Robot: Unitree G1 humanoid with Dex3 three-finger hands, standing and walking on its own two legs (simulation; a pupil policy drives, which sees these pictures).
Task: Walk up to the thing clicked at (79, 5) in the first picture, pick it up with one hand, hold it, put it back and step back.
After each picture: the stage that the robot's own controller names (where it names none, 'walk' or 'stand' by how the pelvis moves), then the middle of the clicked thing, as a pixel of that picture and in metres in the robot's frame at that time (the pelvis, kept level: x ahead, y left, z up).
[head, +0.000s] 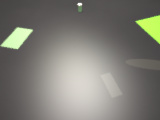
stand; (79, 7) +2.28 +0.08 -0.72
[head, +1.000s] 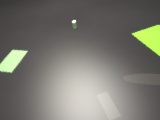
walk; (74, 24) +2.13 +0.27 -0.70
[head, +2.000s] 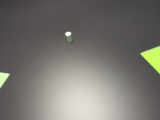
walk; (68, 37) +1.56 +0.32 -0.71
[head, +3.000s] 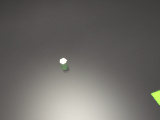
walk; (63, 64) +1.07 +0.30 -0.72
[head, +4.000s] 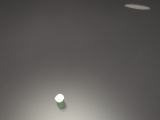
walk; (60, 101) +0.66 +0.25 -0.70
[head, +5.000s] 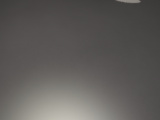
walk; out of the picture +0.38 +0.23 -0.70
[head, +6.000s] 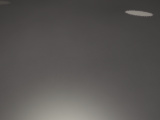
stand; out of the picture +0.31 +0.23 -0.72
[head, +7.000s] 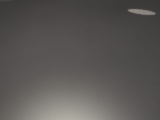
stand; out of the picture +0.34 +0.22 -0.72
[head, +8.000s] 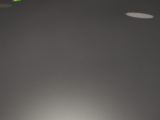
stand; out of the picture +0.32 +0.23 -0.73
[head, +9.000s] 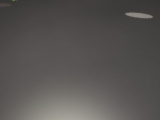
stand; out of the picture +0.32 +0.23 -0.73
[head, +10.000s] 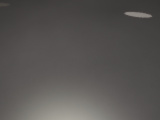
go down; out of the picture +0.31 +0.23 -0.73
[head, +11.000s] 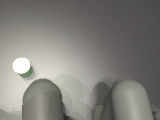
go down; (23, 68) +0.40 +0.25 -0.31
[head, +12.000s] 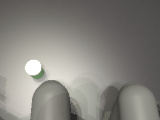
approach; (35, 70) +0.40 +0.25 -0.31
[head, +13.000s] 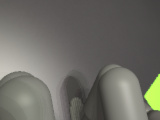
close in; out of the picture +0.38 +0.29 -0.22
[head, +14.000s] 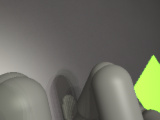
close; out of the picture +0.38 +0.29 -0.22
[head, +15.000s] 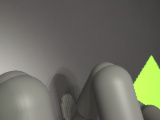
lift; out of the picture +0.35 +0.27 -0.23
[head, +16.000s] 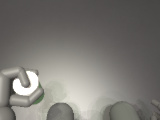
lift; (30, 89) +0.31 +0.20 -0.02
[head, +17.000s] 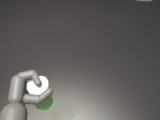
hold; (40, 94) +0.32 +0.18 -0.01
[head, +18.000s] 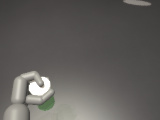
hold; (43, 94) +0.32 +0.17 -0.01
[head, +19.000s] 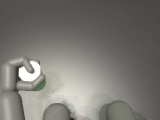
crouch; (33, 77) +0.37 +0.20 -0.08
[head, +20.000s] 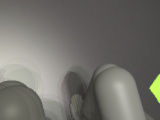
lower; out of the picture +0.40 +0.26 -0.22
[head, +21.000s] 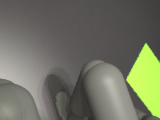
lower; out of the picture +0.40 +0.28 -0.22
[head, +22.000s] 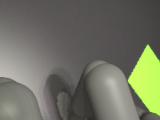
lower; out of the picture +0.40 +0.29 -0.22
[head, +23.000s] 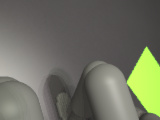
lower; out of the picture +0.39 +0.28 -0.22
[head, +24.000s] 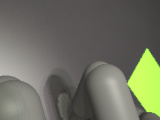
loosen; out of the picture +0.39 +0.28 -0.22
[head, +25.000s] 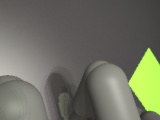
withdraw; out of the picture +0.38 +0.27 -0.23
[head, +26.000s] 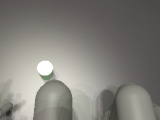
walk; (45, 71) +0.41 +0.21 -0.31
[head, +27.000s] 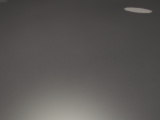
stand; out of the picture +0.33 +0.18 -0.66
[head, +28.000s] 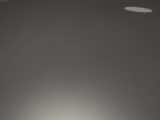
stand; out of the picture +0.35 +0.19 -0.67
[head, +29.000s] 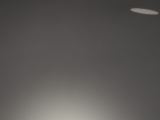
stand; out of the picture +0.34 +0.18 -0.69
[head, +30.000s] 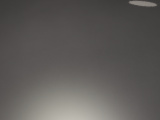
walk; out of the picture +0.36 +0.18 -0.72
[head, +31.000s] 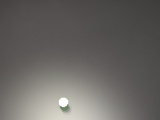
walk; (63, 104) +0.50 +0.15 -0.71
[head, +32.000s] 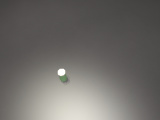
walk; (62, 75) +0.79 +0.29 -0.69
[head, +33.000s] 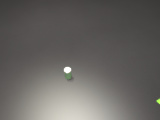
stand; (67, 73) +0.98 +0.20 -0.71
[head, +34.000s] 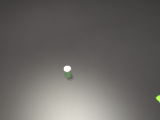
stand; (67, 72) +0.97 +0.20 -0.72
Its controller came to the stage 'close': yes
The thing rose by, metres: 0.71
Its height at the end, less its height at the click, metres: +0.00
